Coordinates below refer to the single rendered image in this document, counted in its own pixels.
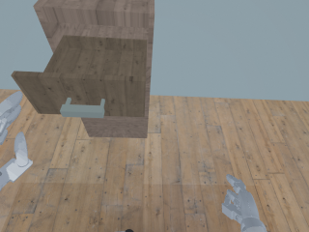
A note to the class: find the cabinet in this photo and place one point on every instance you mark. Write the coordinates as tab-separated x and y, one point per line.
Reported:
119	19

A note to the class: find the handle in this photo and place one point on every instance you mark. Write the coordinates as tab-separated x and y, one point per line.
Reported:
82	110

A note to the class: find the right robot forearm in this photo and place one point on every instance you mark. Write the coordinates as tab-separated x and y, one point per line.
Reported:
252	224

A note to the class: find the drawer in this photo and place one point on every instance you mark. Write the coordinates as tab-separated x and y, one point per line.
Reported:
88	69

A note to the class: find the right robot hand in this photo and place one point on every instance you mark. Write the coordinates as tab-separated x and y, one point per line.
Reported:
244	204

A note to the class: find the left robot hand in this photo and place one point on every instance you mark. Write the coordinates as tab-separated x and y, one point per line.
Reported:
14	168

